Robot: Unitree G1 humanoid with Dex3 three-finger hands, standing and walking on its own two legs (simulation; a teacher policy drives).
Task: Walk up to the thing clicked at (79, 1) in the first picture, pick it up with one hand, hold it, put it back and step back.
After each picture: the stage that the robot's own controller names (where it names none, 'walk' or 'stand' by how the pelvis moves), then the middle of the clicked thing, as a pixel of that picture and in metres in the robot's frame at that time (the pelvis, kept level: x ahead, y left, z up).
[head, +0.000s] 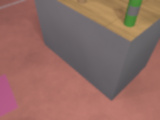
stand; out of the picture +1.16 +0.02 -0.02
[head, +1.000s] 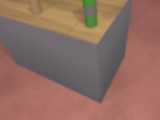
walk; (34, 5) +1.00 +0.35 +0.00
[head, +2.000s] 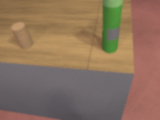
walk; (22, 35) +0.63 +0.32 +0.03
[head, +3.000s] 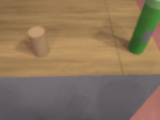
stand; (39, 42) +0.53 +0.20 +0.03
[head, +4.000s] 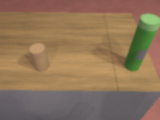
stand; (39, 57) +0.51 +0.21 -0.01
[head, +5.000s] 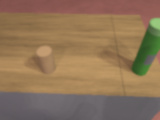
stand; (46, 60) +0.50 +0.18 -0.02
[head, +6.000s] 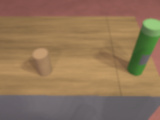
stand; (42, 62) +0.49 +0.20 -0.02
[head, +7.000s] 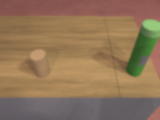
stand; (40, 64) +0.48 +0.21 -0.02
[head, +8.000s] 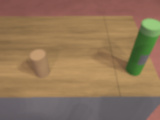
rise first; (40, 64) +0.48 +0.21 -0.02
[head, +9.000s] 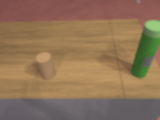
rise first; (46, 66) +0.48 +0.21 -0.02
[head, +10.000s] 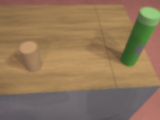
go down; (31, 57) +0.49 +0.20 +0.00
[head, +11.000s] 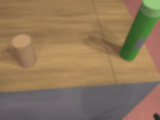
go down; (25, 51) +0.48 +0.20 +0.03
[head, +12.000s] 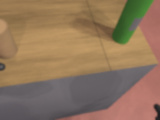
close in; (1, 40) +0.48 +0.22 +0.06
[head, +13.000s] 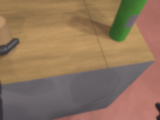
close; (0, 37) +0.49 +0.22 +0.06
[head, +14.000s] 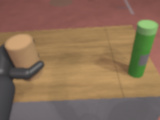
lift; (26, 58) +0.32 +0.18 +0.23
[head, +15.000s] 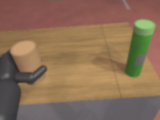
hold; (29, 63) +0.33 +0.17 +0.19
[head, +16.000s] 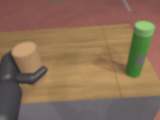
hold; (30, 64) +0.33 +0.17 +0.18
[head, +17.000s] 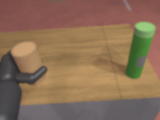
hold; (30, 64) +0.33 +0.17 +0.18
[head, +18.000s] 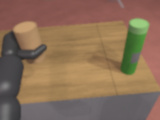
crouch; (30, 43) +0.41 +0.17 +0.20
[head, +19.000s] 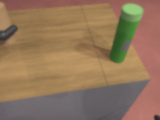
lower; (0, 24) +0.49 +0.22 +0.18
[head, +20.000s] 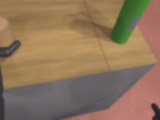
lower; (3, 38) +0.49 +0.21 +0.06
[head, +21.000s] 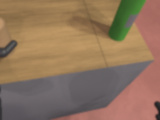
lower; out of the picture +0.49 +0.22 +0.06
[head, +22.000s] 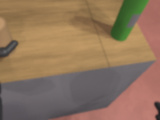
lower; (0, 38) +0.49 +0.22 +0.06
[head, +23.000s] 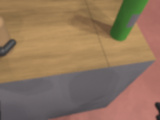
lower; out of the picture +0.49 +0.22 +0.07
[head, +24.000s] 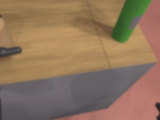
open; out of the picture +0.49 +0.22 +0.06
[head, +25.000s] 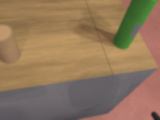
sink last; (6, 45) +0.47 +0.22 +0.05
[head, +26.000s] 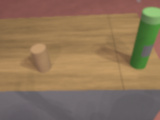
sink last; (41, 58) +0.50 +0.23 +0.03
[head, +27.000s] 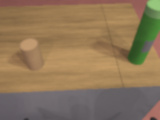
stand; (32, 55) +0.47 +0.22 +0.04
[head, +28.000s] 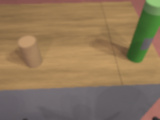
stand; (30, 52) +0.48 +0.22 +0.05
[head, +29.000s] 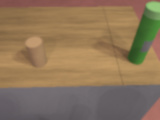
stand; (36, 52) +0.50 +0.21 +0.03
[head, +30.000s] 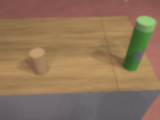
stand; (39, 62) +0.51 +0.21 -0.02
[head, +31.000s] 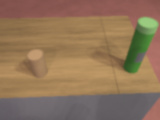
stand; (38, 64) +0.49 +0.21 -0.02
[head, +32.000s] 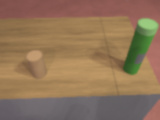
stand; (37, 64) +0.48 +0.22 -0.02
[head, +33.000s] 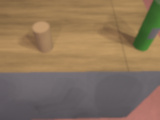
walk; (43, 37) +0.54 +0.17 +0.01
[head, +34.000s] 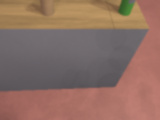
walk; (46, 2) +0.78 +0.21 +0.00
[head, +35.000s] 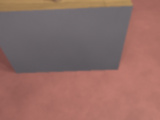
stand; out of the picture +1.13 +0.26 +0.00
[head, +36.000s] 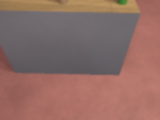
stand; out of the picture +1.09 +0.18 -0.01
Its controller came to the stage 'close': yes
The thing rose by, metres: 0.21
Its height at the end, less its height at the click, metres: +0.00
